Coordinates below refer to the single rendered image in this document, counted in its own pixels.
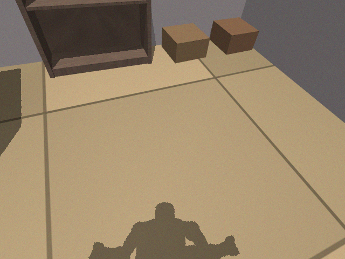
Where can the bookshelf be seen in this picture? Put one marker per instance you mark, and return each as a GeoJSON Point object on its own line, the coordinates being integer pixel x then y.
{"type": "Point", "coordinates": [78, 36]}

